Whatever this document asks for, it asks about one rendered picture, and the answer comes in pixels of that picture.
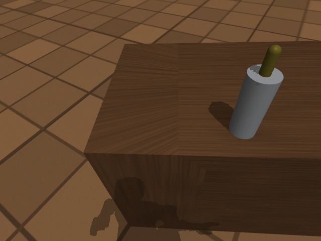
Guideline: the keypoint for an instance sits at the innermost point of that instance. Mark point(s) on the bottle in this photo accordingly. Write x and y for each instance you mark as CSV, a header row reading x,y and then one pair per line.
x,y
259,87

